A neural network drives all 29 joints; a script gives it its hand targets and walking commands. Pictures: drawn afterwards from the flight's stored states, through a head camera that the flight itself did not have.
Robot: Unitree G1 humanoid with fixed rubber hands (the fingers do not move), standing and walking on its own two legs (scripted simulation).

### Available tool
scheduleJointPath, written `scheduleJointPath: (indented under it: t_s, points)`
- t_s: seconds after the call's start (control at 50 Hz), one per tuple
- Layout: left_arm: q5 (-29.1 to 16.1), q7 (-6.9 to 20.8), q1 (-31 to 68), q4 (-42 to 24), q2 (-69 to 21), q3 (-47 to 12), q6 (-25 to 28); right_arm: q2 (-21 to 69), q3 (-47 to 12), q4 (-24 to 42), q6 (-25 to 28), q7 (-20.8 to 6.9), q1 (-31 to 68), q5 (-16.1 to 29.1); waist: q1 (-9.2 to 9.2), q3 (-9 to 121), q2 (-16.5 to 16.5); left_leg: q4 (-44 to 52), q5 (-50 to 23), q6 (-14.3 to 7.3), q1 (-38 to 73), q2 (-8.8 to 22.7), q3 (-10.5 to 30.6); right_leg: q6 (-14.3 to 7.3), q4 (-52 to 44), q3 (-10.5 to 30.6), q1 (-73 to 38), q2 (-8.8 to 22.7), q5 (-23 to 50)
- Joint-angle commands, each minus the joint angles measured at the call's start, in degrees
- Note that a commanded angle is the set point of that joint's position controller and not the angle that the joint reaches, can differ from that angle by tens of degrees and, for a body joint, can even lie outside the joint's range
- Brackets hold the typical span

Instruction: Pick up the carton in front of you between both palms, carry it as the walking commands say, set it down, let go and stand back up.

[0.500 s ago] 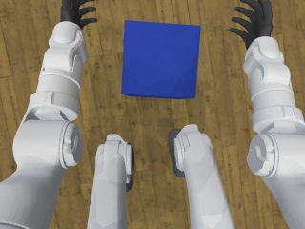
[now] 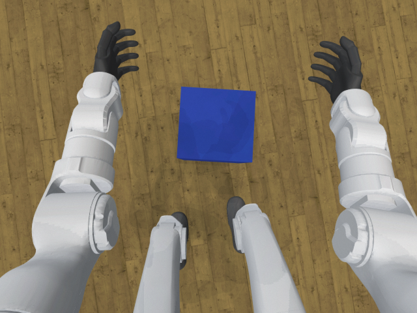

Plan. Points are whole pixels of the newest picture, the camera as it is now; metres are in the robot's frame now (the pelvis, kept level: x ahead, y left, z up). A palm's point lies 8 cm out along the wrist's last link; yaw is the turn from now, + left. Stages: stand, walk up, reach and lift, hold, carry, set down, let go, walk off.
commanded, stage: let go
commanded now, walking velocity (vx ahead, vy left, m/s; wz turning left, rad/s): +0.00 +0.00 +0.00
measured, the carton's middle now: (214, 130) +0.47 -0.05 -0.50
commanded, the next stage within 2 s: stand in 1.32 s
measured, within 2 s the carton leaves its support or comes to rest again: neither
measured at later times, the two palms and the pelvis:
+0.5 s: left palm (51, 154) +0.39 +0.18 +0.01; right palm (412, 156) +0.34 -0.26 +0.02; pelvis +0.06 -0.01 +0.11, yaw +0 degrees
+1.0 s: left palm out of the picture +0.26 +0.25 +0.09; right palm out of the picture +0.25 -0.22 +0.09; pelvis +0.09 +0.02 +0.16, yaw -1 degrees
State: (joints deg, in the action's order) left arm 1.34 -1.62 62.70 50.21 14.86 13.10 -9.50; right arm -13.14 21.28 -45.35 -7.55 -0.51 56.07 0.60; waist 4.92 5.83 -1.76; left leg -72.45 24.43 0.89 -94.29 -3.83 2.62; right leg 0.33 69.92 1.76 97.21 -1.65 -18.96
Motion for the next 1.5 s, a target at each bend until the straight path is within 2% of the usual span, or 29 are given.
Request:
scheduleJointPath:
  t_s: [0.0, 0.06, 0.14, 0.26, 0.38, 0.5, 0.6, 0.68, 0.78, 0.92, 1.04, 1.18, 1.2, 1.22, 1.3, 1.32, 1.34, 1.38, 1.4, 1.48]
  points:
    - [1.6, -0.1, 9.7, -5.6, 3.9, 1.3, 1.4, -6.2, 0.7, 5.5, 1.6, -0.6, 7.8, -1.7, 1.21, 53.3, -1.6, 10.2, -15.8, 1.5, 27.7, -1.3, -2.9, 2.2, -7.0, -4.1, -39.8, -1.3, 21.4]
    - [3.8, -1.0, 2.9, -7.9, 1.8, 2.0, 1.3, -6.3, 0.1, 7.0, 1.8, -1.8, 1.7, -3.7, 0.85, 55.6, -1.3, 13.6, -18.9, 1.8, 32.8, -1.4, -2.8, 1.7, -9.8, -4.0, -45.5, -1.3, 24.2]
    - [5.8, -2.7, -8.5, -14.1, -1.2, 1.7, 1.5, -7.0, -2.3, 11.4, 1.8, -3.7, -8.7, -6.1, 0.52, 54.8, 0.1, 18.4, -21.0, 2.1, 38.3, -1.5, -2.9, 0.9, -14.0, -3.5, -54.7, -1.1, 26.7]
    - [3.9, -2.4, -21.2, -22.4, -2.1, -0.9, 3.9, -6.2, -6.7, 17.0, 3.3, -5.1, -20.7, -4.6, 0.12, 44.3, 2.2, 25.4, -18.3, 1.5, 39.6, -0.9, -3.0, 0.5, -20.4, -0.6, -67.8, -0.2, 28.2]
    - [2.6, -0.5, -35.8, -21.8, -2.0, -2.4, 6.8, -3.6, -10.4, 17.2, 5.7, -5.1, -34.6, -1.8, -1.06, 35.9, 2.8, 30.5, -18.0, 0.8, 42.9, -0.3, -2.5, 0.6, -24.7, 1.4, -76.9, 0.9, 32.5]
    - [2.0, 0.7, -49.8, -21.1, -1.1, -3.8, 9.4, -3.0, -13.3, 19.0, 8.1, -3.9, -48.7, -0.3, -1.83, 28.3, 3.8, 36.1, -19.5, 0.3, 50.5, 0.1, -2.1, 0.8, -29.8, 2.3, -84.9, 1.3, 37.0]
    - [1.1, 1.7, -59.2, -23.3, -0.2, -5.6, 11.0, -3.1, -15.5, 22.3, 9.4, -3.1, -58.4, 0.6, -2.33, 20.2, 3.2, 41.4, -21.7, -0.1, 62.0, 0.6, -1.3, 1.1, -35.6, 1.6, -87.7, 0.8, 34.0]
    - [0.5, 2.3, -65.4, -25.8, 0.1, -7.0, 11.4, -3.5, -16.8, 24.4, 9.5, -3.1, -64.0, 1.1, -3.02, 12.5, 1.3, 45.9, -23.2, 0.0, 72.4, 1.2, -0.8, 1.2, -40.8, 0.5, -89.4, 0.2, 29.0]
    - [-0.4, 3.4, -70.9, -28.2, 0.7, -8.3, 10.2, -4.4, -17.4, 25.6, 8.1, -3.4, -67.1, 0.9, -4.3, 3.5, -1.0, 50.3, -23.7, 0.4, 79.7, 2.3, -0.2, 0.6, -45.4, -0.5, -91.3, -0.7, 21.8]
    - [-1.1, 5.0, -73.0, -30.4, 1.2, -9.8, 6.1, -5.4, -17.0, 25.9, 3.9, -3.8, -67.2, -0.4, -4.82, -6.3, -0.5, 53.8, -17.6, 0.0, 80.5, 3.4, 0.0, 0.5, -46.6, -1.8, -94.8, -1.5, 14.8]
    - [-1.2, 5.5, -72.3, -31.2, 1.6, -10.0, 3.5, -5.2, -16.5, 26.1, 1.0, -3.7, -67.5, -1.6, -4.33, -9.5, 1.1, 53.9, -16.6, -0.4, 81.2, 3.6, -0.2, 0.6, -46.1, -1.9, -97.1, -1.5, 14.6]
    - [-0.4, 5.4, -72.8, -31.4, 1.9, -9.4, 2.5, -4.9, -16.4, 27.0, 0.2, -3.8, -67.0, -1.7, -4.91, -8.8, 0.3, 52.4, -20.7, 0.0, 83.3, 3.1, -0.5, 0.3, -46.0, -1.6, -98.5, -1.4, 16.8]
    - [-1.4, 4.1, -75.6, -28.0, 1.8, -9.4, 4.2, -6.5, -16.2, 29.9, -2.8, -2.2, -65.3, -2.7, -5.15, -5.4, 1.7, 49.9, -25.3, 0.0, 86.7, 2.9, -0.7, 0.8, -44.5, -2.0, -96.4, -3.0, 15.5]
    - [-1.2, 3.6, -75.1, -29.0, 1.8, -9.6, 4.5, -6.5, -17.0, 29.2, -3.5, -1.6, -66.5, -2.4, -5.31, -6.1, 0.3, 49.4, -26.4, 0.3, 86.5, 2.7, -0.5, 0.5, -44.3, -2.1, -95.4, -2.9, 15.4]
    - [-1.3, 3.2, -73.5, -29.7, 2.5, -9.9, 4.6, -5.7, -17.8, 29.3, -4.4, -0.7, -66.5, -1.7, -4.73, -6.4, 0.1, 49.4, -25.5, -0.2, 85.8, 2.4, -0.5, 0.6, -44.3, -1.2, -93.7, -2.5, 16.2]
    - [1.2, 1.2, -73.8, -20.8, 9.7, -7.8, 6.0, -11.3, -16.1, 21.1, -0.1, 1.4, -64.2, -2.3, -5.9, -8.6, -1.9, 46.9, -17.2, 0.7, 79.2, 4.9, 0.3, 0.9, -44.5, 0.7, -86.8, 3.2, 14.6]
    - [1.7, 0.4, -74.6, -20.0, 10.7, -7.7, 6.8, -10.7, -16.0, 20.4, 2.0, 2.0, -65.9, -2.4, -5.15, -7.5, -0.5, 46.8, -14.2, 0.5, 81.2, 5.0, 0.9, 0.5, -44.9, 2.2, -86.1, 4.1, 13.0]
    - [1.6, 0.4, -72.9, -18.4, 9.6, -8.3, 7.9, -10.3, -16.6, 18.2, 4.2, 1.8, -65.9, -3.0, -4.7, -6.8, 0.2, 47.9, -8.4, -0.2, 81.5, 5.6, 2.5, -0.1, -45.9, 3.3, -83.7, 4.3, 6.5]
    - [1.6, 0.4, -72.2, -17.7, 9.2, -8.4, 8.3, -10.3, -16.7, 17.1, 5.0, 1.7, -65.6, -3.1, -4.85, -6.5, 0.4, 48.0, -7.9, -0.4, 81.4, 5.8, 2.9, -0.3, -45.9, 3.4, -83.5, 4.1, 5.6]
    - [1.4, 0.7, -71.5, -14.6, 9.7, -8.7, 9.4, -11.7, -16.7, 14.0, 6.5, 1.4, -64.8, -2.7, -4.91, -3.5, 1.3, 47.2, -16.2, -0.6, 83.2, 6.5, 3.6, -0.7, -44.8, 3.5, -85.9, 4.4, 13.5]
